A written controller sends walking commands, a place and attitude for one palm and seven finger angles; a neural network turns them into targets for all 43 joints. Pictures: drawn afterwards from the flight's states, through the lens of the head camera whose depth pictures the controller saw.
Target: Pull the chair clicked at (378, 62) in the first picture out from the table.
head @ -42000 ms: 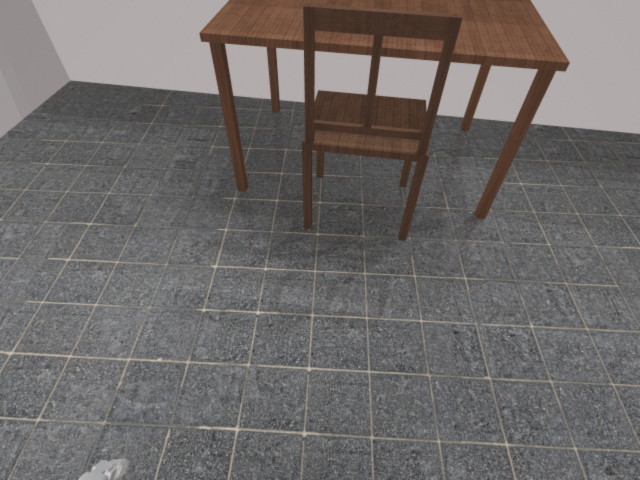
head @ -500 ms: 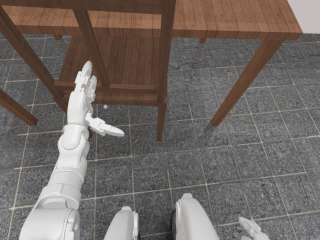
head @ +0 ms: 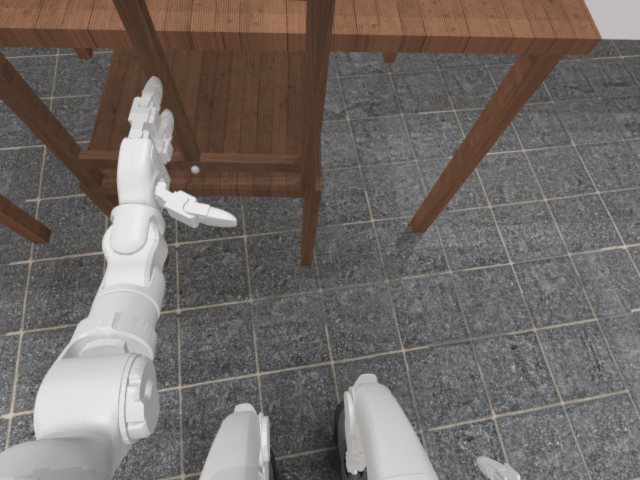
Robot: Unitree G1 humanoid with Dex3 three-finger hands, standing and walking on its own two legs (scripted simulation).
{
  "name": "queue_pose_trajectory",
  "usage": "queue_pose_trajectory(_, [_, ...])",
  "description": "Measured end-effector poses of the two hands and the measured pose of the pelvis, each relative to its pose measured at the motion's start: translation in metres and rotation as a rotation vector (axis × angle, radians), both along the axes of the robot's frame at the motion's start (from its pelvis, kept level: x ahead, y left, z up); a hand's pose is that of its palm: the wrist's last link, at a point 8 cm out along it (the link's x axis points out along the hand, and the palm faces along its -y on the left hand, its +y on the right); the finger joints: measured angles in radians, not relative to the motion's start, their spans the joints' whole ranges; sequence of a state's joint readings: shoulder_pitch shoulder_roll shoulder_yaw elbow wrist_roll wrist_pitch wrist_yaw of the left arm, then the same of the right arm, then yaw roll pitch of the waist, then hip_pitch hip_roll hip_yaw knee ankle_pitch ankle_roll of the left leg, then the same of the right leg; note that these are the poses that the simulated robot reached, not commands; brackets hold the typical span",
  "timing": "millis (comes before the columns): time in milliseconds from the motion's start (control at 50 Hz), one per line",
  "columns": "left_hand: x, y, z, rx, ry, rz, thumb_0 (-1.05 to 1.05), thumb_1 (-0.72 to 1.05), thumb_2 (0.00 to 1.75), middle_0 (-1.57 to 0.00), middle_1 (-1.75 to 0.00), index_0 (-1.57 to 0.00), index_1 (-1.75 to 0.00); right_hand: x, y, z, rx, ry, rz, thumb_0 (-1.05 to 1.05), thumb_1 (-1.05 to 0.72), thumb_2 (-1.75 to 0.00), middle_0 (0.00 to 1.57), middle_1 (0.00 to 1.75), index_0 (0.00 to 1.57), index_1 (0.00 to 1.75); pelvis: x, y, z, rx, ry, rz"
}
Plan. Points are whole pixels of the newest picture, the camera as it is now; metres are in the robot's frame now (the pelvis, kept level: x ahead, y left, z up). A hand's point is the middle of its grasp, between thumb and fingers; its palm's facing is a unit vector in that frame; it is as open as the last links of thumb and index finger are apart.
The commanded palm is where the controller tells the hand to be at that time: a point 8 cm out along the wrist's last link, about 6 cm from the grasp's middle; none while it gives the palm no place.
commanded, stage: push the fingers through the gap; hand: left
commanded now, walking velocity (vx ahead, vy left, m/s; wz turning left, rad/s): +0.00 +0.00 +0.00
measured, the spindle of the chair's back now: (166, 92) +0.61 +0.17 +0.02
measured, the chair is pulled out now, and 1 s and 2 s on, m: -0.10 -0.10 -0.10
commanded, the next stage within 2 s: hook a spindle and tug to test in 0.38 s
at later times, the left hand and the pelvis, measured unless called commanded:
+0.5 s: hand (204, 170) +0.48 +0.11 +0.02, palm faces -0.05 -1.00 -0.03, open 16.9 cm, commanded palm +0.46 +0.16 +0.02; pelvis +0.00 +0.00 +0.00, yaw +0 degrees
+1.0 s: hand (207, 165) +0.49 +0.11 +0.02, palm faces -0.03 -1.00 -0.03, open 12.8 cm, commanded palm +0.46 +0.16 +0.02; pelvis +0.00 -0.01 +0.00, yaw +0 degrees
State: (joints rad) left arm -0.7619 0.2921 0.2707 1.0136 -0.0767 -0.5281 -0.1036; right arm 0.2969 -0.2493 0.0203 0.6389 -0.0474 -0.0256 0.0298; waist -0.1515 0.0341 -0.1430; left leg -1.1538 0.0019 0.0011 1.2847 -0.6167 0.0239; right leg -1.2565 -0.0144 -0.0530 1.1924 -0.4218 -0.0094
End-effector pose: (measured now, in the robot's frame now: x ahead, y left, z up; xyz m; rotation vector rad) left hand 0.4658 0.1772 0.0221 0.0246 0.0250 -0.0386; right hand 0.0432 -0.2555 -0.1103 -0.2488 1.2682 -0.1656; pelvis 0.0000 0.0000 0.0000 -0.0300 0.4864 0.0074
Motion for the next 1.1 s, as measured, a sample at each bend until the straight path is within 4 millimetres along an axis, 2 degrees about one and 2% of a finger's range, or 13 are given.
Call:
queue_pose_trajectory(220, [0.001, -0.002, -0.001, -0.001, 0.002, 0.006, -0.01, -0.5, 0.3, -0.06, -0.08, -0.06, -0.08, -0.011, 0.001, 0.001, 0.006, 0.04, -0.014, 0.01, -0.9, -0.89, 0.2, 0.3, 0.2, 0.3, -0.002, -0.001, 0.001, -0.001, 0.001, -0.002])
queue_pose_trajectory(340, [0.0, -0.001, 0.0, 0.004, 0.003, 0.004, -0.01, -0.5, 0.3, -0.06, -0.08, -0.06, -0.08, -0.009, 0.001, 0.003, 0.006, 0.028, -0.012, 0.01, -0.9, -0.89, 0.2, 0.3, 0.2, 0.3, -0.002, -0.001, 0.001, -0.002, -0.001, -0.001])
queue_pose_trajectory(520, [-0.001, -0.013, 0.001, 0.004, 0.004, -0.006, -0.01, -0.5, 0.3, -0.06, -0.08, -0.06, -0.08, -0.002, 0.002, 0.002, 0.016, 0.017, -0.007, 0.01, -0.9, -0.89, 0.2, 0.3, 0.2, 0.3, -0.001, -0.001, 0.002, 0.002, -0.004, -0.003])
queue_pose_trajectory(600, [0.0, -0.014, -0.001, 0.004, 0.0, 0.008, -0.01, -0.5, 0.3, -0.08, -0.13, -0.07, -0.13, 0.0, 0.001, 0.0, 0.016, 0.01, -0.007, 0.01, -0.9, -0.89, 0.2, 0.3, 0.2, 0.3, 0.0, -0.002, 0.001, 0.004, -0.001, -0.004])
queue_pose_trajectory(720, [0.0, -0.01, 0.0, 0.02, -0.01, 0.008, -0.01, -0.5, 0.3, -0.14, -0.33, -0.13, -0.33, 0.001, 0.0, -0.002, 0.023, 0.012, -0.011, 0.01, -0.9, -0.89, 0.2, 0.3, 0.2, 0.3, 0.0, -0.004, 0.001, 0.006, 0.001, -0.006])
queue_pose_trajectory(880, [0.002, -0.016, -0.001, 0.004, 0.008, 0.002, -0.01, -0.47, 0.31, -0.27, -0.72, -0.26, -0.72, 0.002, -0.002, -0.001, 0.018, 0.016, -0.007, 0.01, -0.9, -0.89, 0.2, 0.3, 0.2, 0.3, 0.001, -0.005, 0.001, 0.006, 0.004, -0.002])
queue_pose_trajectory(980, [0.005, -0.015, -0.001, 0.006, 0.003, 0.009, -0.01, -0.33, 0.37, -0.35, -0.98, -0.35, -0.98, 0.002, -0.004, 0.0, 0.011, 0.007, -0.013, 0.01, -0.9, -0.89, 0.2, 0.3, 0.2, 0.3, 0.001, -0.006, 0.001, 0.006, 0.007, -0.006])
queue_pose_trajectory(1100, [0.005, -0.011, -0.001, 0.011, -0.002, 0.004, -0.01, -0.06, 0.49, -0.44, -1.26, -0.44, -1.26, 0.0, -0.004, 0.0, 0.011, 0.015, -0.019, 0.01, -0.9, -0.89, 0.2, 0.3, 0.2, 0.3, 0.002, -0.005, 0.001, 0.006, 0.01, -0.008])
